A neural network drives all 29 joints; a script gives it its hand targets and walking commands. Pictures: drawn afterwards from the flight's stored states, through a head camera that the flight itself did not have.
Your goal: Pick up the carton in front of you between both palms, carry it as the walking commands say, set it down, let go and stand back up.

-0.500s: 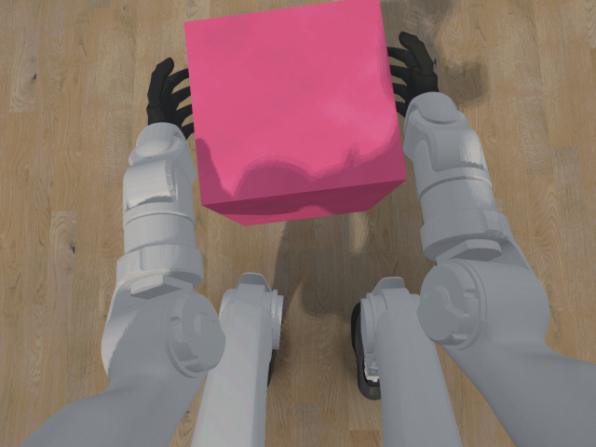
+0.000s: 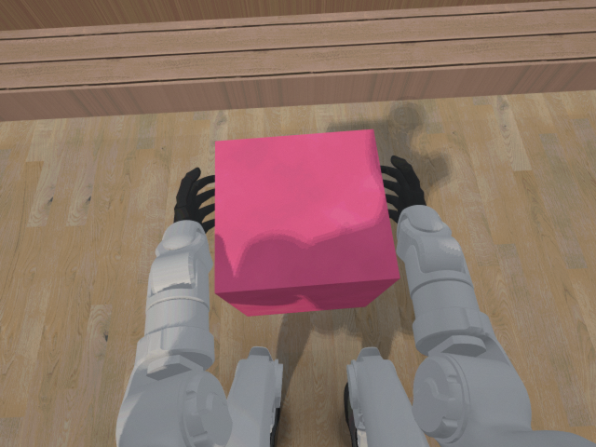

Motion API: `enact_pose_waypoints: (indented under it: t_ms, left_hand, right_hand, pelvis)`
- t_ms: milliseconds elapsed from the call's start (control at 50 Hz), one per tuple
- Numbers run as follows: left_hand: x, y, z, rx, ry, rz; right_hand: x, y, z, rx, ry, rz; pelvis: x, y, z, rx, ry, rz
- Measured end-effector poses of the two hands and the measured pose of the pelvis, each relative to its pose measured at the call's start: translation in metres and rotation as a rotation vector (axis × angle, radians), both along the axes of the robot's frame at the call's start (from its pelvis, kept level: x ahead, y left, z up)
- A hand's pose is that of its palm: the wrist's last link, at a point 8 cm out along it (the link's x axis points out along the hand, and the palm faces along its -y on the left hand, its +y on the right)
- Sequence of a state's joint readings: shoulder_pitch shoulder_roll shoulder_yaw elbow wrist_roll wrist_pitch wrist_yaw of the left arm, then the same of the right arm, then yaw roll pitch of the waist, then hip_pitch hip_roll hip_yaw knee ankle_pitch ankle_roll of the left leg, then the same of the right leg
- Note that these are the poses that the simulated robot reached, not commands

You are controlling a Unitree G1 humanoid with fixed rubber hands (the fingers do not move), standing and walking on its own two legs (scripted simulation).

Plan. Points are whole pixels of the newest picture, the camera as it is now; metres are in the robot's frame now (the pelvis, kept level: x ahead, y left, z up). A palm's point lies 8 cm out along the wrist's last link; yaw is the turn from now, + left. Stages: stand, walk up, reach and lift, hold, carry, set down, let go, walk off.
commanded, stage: reach and lift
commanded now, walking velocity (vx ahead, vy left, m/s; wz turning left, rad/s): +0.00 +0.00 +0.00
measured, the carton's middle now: (301, 236) +0.42 +0.03 -0.10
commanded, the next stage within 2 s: hold in 1.72 s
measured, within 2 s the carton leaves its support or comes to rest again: neither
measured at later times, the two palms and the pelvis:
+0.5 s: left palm (153, 204) +0.37 +0.16 +0.12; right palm (472, 196) +0.38 -0.14 +0.12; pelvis +0.05 +0.00 +0.13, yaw +0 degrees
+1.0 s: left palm (114, 189) +0.35 +0.16 +0.19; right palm (531, 187) +0.35 -0.14 +0.19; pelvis +0.05 +0.01 +0.16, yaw +0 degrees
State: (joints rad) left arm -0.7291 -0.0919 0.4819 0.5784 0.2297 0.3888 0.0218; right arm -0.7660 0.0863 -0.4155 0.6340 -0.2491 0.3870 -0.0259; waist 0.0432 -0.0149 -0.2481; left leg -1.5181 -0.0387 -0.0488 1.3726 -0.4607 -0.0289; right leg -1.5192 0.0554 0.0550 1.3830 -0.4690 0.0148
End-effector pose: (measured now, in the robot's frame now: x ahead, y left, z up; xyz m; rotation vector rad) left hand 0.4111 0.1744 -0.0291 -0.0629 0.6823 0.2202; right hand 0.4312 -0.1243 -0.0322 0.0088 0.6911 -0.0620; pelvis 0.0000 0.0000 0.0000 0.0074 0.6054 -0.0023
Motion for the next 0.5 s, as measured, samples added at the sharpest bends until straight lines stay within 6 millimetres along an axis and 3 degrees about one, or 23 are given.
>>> enact_pose_waypoints:
  t_ms: [500]
  left_hand:
    - [-0.039, -0.013, 0.148, 0.000, -0.011, -0.055]
  right_hand:
    - [-0.054, -0.013, 0.150, -0.005, -0.012, -0.051]
  pelvis:
    - [0.049, 0.000, 0.129, -0.003, -0.359, 0.003]
